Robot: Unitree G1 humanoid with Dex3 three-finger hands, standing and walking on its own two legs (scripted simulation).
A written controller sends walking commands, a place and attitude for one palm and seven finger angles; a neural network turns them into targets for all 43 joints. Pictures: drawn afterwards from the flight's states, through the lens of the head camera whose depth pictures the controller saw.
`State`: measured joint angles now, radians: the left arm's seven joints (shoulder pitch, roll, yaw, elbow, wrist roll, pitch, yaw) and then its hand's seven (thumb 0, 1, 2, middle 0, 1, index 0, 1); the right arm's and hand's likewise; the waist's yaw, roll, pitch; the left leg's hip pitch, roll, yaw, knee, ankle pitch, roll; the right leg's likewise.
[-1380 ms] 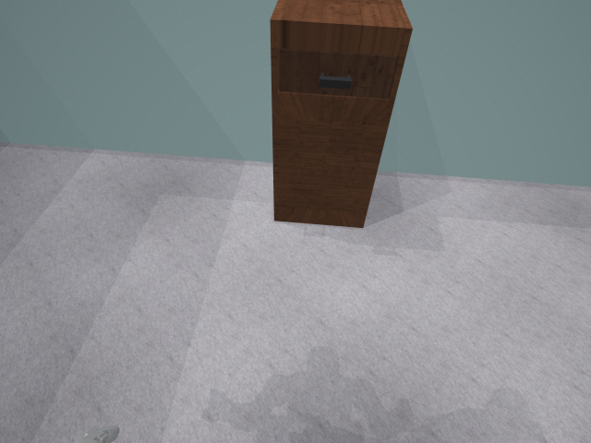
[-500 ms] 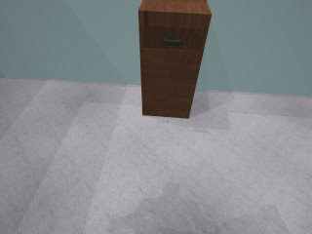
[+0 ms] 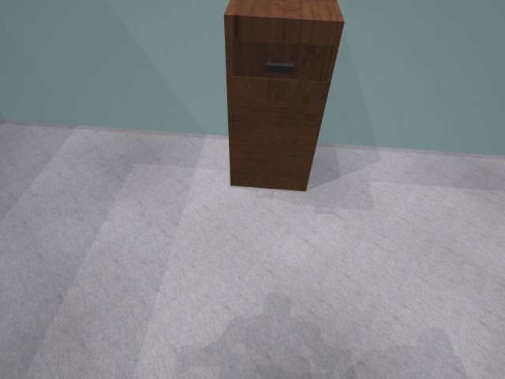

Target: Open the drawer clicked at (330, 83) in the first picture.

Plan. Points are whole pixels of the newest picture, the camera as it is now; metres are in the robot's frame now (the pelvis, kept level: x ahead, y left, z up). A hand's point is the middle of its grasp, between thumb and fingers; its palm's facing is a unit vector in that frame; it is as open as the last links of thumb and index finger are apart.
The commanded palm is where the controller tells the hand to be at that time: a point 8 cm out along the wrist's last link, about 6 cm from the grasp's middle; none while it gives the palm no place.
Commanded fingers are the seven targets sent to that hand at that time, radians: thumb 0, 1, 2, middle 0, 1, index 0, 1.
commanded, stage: look at it before walking up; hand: left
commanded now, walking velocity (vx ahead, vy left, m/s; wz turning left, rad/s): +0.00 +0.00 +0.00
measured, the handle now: (279, 65) +1.19 -0.03 -0.05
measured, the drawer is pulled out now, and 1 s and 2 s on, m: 0.00 0.00 0.00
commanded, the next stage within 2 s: walk to a spot facing it in 0.06 s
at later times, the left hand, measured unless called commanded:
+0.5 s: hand out of the picture +0.07 +0.18 -0.18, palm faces -0.14 -0.96 -0.22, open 7.4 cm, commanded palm none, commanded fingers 0.00 0.90 0.90 -0.20 -0.30 -0.20 -0.30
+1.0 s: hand (192, 349) +0.21 +0.13 -0.18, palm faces -0.26 -0.95 -0.19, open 7.4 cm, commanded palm none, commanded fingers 0.00 0.90 0.90 -0.20 -0.30 -0.20 -0.30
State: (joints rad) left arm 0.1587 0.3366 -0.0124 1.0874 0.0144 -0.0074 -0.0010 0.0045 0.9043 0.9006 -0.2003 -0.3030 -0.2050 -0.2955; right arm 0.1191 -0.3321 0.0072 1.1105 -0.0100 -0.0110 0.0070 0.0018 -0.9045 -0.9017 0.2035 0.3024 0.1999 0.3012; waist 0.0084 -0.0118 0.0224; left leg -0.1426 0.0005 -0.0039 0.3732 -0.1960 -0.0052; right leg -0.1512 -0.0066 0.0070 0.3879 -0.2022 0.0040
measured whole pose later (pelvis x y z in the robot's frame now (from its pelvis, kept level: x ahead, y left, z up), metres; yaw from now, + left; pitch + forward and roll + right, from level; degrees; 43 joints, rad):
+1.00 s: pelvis +0.21 -0.05 -0.01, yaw -23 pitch +1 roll -1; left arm 0.45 0.16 0.04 1.03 0.03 -0.06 0.01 0.00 0.90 0.90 -0.20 -0.30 -0.21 -0.30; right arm 0.08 -0.19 -0.05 0.92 -0.02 -0.02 0.03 0.00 -0.91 -0.90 0.20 0.30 0.19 0.30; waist 0.08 0.00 0.02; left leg -0.58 0.10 0.05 0.77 -0.19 -0.06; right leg -0.01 0.05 0.12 0.36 -0.37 -0.02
